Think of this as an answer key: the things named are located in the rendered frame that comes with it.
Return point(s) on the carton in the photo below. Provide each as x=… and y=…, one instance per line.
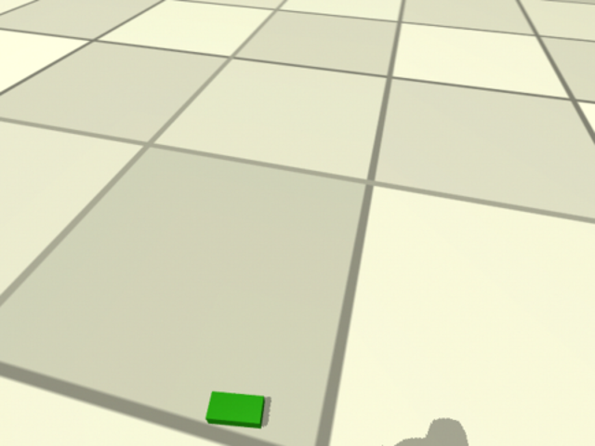
x=232, y=409

